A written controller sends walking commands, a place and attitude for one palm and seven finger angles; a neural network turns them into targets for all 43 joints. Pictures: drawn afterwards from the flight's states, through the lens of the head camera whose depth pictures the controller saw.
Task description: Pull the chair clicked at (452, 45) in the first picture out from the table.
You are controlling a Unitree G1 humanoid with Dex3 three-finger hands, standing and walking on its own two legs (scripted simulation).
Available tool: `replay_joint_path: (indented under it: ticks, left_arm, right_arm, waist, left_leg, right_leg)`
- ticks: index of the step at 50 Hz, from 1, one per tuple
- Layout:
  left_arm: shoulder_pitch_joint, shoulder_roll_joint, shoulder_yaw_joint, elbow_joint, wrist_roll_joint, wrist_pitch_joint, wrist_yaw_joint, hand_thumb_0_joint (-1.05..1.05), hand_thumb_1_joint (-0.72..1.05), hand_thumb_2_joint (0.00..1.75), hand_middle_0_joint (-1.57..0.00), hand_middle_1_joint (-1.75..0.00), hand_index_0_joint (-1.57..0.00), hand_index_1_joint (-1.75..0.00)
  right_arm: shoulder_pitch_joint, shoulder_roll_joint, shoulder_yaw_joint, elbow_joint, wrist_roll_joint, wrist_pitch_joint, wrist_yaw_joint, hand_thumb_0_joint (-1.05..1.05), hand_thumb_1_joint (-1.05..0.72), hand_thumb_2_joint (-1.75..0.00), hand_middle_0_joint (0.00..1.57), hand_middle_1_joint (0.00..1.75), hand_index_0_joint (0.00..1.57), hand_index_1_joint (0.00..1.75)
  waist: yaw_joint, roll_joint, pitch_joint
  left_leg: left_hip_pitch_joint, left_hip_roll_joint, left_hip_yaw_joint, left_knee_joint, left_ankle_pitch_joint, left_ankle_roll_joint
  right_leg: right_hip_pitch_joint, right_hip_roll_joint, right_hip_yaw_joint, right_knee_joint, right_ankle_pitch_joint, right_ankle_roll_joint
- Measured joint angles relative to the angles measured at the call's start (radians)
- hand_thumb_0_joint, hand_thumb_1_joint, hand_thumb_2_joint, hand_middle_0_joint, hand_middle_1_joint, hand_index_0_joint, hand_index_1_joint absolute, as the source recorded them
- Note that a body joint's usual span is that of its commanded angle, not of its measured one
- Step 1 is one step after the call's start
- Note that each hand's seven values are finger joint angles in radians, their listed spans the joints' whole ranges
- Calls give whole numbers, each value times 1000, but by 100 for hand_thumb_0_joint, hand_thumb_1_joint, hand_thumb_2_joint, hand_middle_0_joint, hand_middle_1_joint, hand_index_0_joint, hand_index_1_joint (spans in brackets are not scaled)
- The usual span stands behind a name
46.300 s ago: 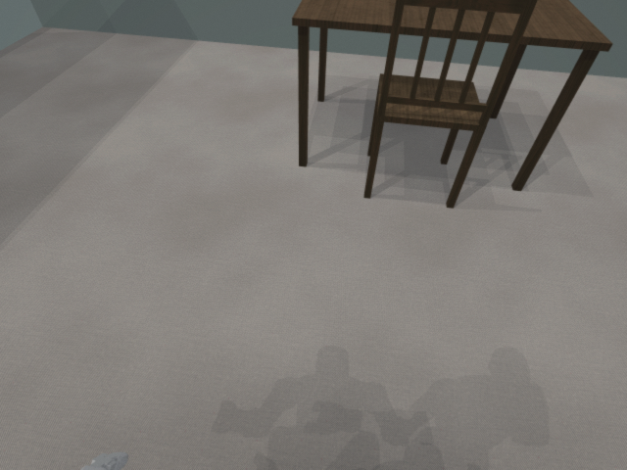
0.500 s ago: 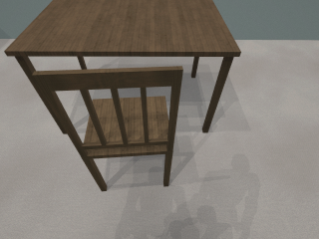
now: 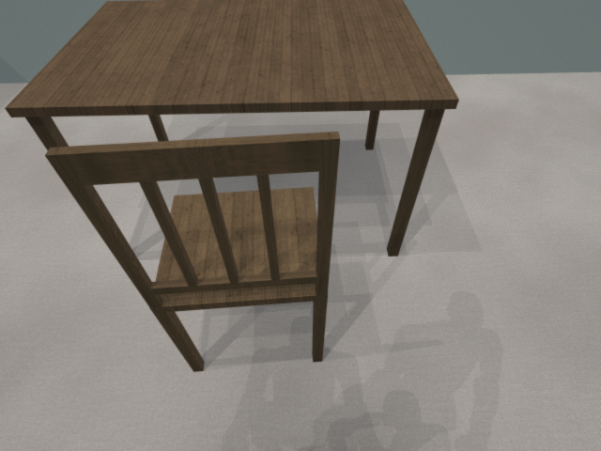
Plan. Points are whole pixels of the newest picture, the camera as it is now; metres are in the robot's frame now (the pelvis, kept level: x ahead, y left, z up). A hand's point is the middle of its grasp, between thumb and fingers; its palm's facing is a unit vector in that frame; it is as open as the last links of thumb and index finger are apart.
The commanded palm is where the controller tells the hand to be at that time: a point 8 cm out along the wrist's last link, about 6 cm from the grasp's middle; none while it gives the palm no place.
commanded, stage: take the last steps up to it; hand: left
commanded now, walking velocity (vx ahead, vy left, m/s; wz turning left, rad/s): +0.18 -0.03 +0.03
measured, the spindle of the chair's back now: (222, 235) +0.50 +0.18 -0.08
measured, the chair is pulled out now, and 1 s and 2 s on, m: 0.25 0.25 0.25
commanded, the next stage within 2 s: come to a stop and stand still in 0.30 s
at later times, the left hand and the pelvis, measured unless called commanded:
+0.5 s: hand out of the picture +0.14 +0.18 -0.18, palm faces +0.07 -0.97 -0.25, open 7.3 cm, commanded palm none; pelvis +0.08 -0.02 -0.02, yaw +3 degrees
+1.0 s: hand out of the picture +0.14 +0.19 -0.17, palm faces +0.05 -0.97 -0.25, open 7.4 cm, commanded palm none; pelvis +0.09 -0.01 +0.00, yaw +3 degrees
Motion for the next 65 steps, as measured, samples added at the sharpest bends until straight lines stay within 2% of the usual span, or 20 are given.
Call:
replay_joint_path:
  ticks: [6, 8, 12, 14, 16, 18, 21, 22, 23, 25, 27, 30, 35, 38, 42, 45, 49, 53, 58, 65]
  left_arm:
    - [16, 3, 19, -11, 1, -21, 13, 1, 91, 90, -20, -30, -20, -29]
    - [28, 4, 22, -10, -1, -18, 12, 0, 91, 90, -20, -30, -20, -29]
    - [1, 8, 15, 2, -8, 18, 1, 1, 91, 90, -20, -30, -20, -29]
    - [-35, 12, 16, -15, -4, 29, -7, 1, 91, 90, -20, -30, -20, -29]
    - [-75, 18, 20, -47, 2, 30, -15, 1, 92, 90, -20, -30, -20, -29]
    - [-108, 34, 27, -80, 5, 26, -21, 2, 93, 90, -20, -30, -20, -29]
    - [-130, 59, 38, -122, 5, 3, -26, 2, 93, 90, -20, -30, -20, -29]
    - [-126, 74, 41, -134, 4, -7, -24, 2, 93, 90, -20, -30, -20, -29]
    - [-128, 79, 44, -132, 3, -17, -18, 1, 93, 90, -20, -30, -20, -29]
    - [-134, 68, 37, -111, 1, -14, -10, 1, 93, 90, -20, -30, -20, -29]
    - [-131, 56, 27, -92, -3, -1, -7, 1, 92, 90, -20, -30, -20, -29]
    - [-141, 34, 18, -83, -9, 13, -4, 1, 92, 90, -20, -30, -20, -29]
    - [-175, 13, 18, -117, -13, 19, 8, 1, 92, 90, -20, -30, -20, -29]
    - [-174, 17, 20, -133, -10, 31, 10, 1, 92, 90, -20, -30, -20, -29]
    - [-172, 41, 30, -133, -6, 39, 14, 1, 91, 90, -20, -30, -20, -29]
    - [-165, 51, 30, -125, -7, 42, 15, 1, 91, 90, -20, -30, -20, -29]
    - [-127, 87, 16, -143, -9, 43, 5, 1, 91, 90, -20, -30, -20, -29]
    - [-102, 92, 13, -139, -11, 21, 0, 1, 91, 90, -20, -30, -20, -29]
    - [-112, 103, 9, -131, -9, 10, -7, 1, 91, 90, -20, -30, -20, -29]
    - [-161, 141, 10, -132, -6, 10, -13, 1, 91, 90, -20, -30, -20, -29]
  right_arm:
    - [-31, 7, -1, -9, -2, 3, -2, 0, -91, -90, 20, 30, 20, 30]
    - [-55, 6, -2, -22, -4, -6, -1, 0, -91, -90, 20, 30, 20, 30]
    - [-66, 6, -2, -59, -9, -48, -12, 0, -91, -90, 20, 30, 20, 30]
    - [-52, 6, -4, -60, -8, -49, -14, 0, -91, -90, 20, 30, 20, 30]
    - [-42, 5, -6, -51, -10, -40, -10, 0, -91, -90, 20, 30, 20, 30]
    - [-34, 5, -5, -40, -12, -29, -5, 0, -91, -90, 20, 30, 20, 30]
    - [-19, 8, -2, -29, -8, -12, 2, 0, -91, -90, 20, 30, 20, 30]
    - [-12, 14, 0, -31, -6, -8, 5, 0, -91, -90, 20, 30, 21, 30]
    - [-16, 13, 0, -31, -2, -1, 5, 0, -91, -90, 20, 30, 21, 30]
    - [-39, -1, -2, -35, 2, 13, 1, 0, -91, -90, 20, 30, 21, 30]
    - [-60, -6, -1, -44, 4, 17, -4, 0, -91, -90, 20, 30, 20, 30]
    - [-82, -4, 3, -66, 10, 4, -8, 0, -91, -90, 20, 30, 20, 30]
    - [-111, -1, -3, -112, 19, 11, -15, 0, -91, -90, 20, 30, 20, 30]
    - [-112, -8, -8, -129, 16, 21, -15, 0, -91, -90, 20, 30, 20, 30]
    - [-126, -8, -9, -128, 9, 27, -16, 0, -92, -90, 20, 30, 20, 30]
    - [-124, -6, -5, -136, 11, 19, -19, 0, -92, -90, 20, 30, 20, 30]
    - [-95, -10, 5, -150, -5, 1, -3, 0, -92, -90, 20, 30, 21, 30]
    - [-106, -49, 2, -149, -2, 7, 1, 0, -91, -90, 20, 30, 21, 30]
    - [-168, -99, -3, -163, 0, 5, 9, 0, -91, -90, 20, 30, 21, 30]
    - [-232, -152, -2, -165, -2, 5, 19, 0, -91, -90, 20, 30, 21, 30]
  waist:
    - [10, -7, 30]
    - [16, -23, 46]
    - [-6, -45, 61]
    - [-11, -31, 61]
    - [-5, -14, 64]
    - [0, 2, 68]
    - [10, 11, 61]
    - [14, -8, 51]
    - [16, -11, 49]
    - [0, 16, 49]
    - [-11, 14, 41]
    - [-17, 5, 42]
    - [-5, -6, 81]
    - [0, -2, 75]
    - [12, -18, 68]
    - [4, -24, 77]
    - [4, -47, 45]
    - [12, -12, 15]
    - [9, 8, 20]
    - [16, 3, 31]
  left_leg:
    - [-69, 32, -16, 167, -85, -3]
    - [-57, 30, -8, 109, -26, 9]
    - [-6, 16, 8, 75, -44, 11]
    - [20, 16, -9, 39, -36, 9]
    - [39, 21, -25, 16, -28, 4]
    - [49, 27, -40, 14, -35, -3]
    - [45, 36, -57, 75, -86, -20]
    - [36, 25, -55, 111, -113, -26]
    - [25, 26, -55, 150, -143, -31]
    - [22, 44, -71, 178, -173, -36]
    - [47, 40, -63, 135, -154, -45]
    - [76, 31, -53, 48, -114, -38]
    - [79, 12, -49, 1, -20, -43]
    - [93, 9, -50, -34, -14, -38]
    - [100, 5, -40, -56, -62, -14]
    - [116, 6, -40, -71, -41, -18]
    - [116, -6, -40, -61, -48, -20]
    - [91, 19, -44, 13, -92, -28]
    - [76, 26, -48, 35, -91, -34]
    - [74, 25, -55, 11, -54, -39]
  right_leg:
    - [35, 28, -23, -5, -28, -13]
    - [28, 27, -11, 39, -50, -11]
    - [-151, 14, 17, 450, -134, -13]
    - [-226, 1, 11, 537, -141, -9]
    - [-273, -20, 3, 512, -126, -4]
    - [-289, -38, -4, 411, -83, 0]
    - [-246, -43, -8, 199, 64, 3]
    - [-225, -49, 13, 129, 134, -6]
    - [-227, -49, 22, 132, 150, 10]
    - [-226, -35, 7, 166, 107, 37]
    - [-217, -37, 15, 155, 86, 49]
    - [-201, -41, 24, 97, 114, 61]
    - [-198, -60, 25, 58, 196, 42]
    - [-191, -63, 20, 40, 206, 38]
    - [-185, -63, 31, 12, 155, 75]
    - [-172, -62, 31, 4, 181, 69]
    - [-195, -68, 24, 85, 128, 11]
    - [-186, -50, 15, 85, 113, 52]
    - [-191, -44, 11, 87, 124, 41]
    - [-183, -44, 4, 48, 165, 35]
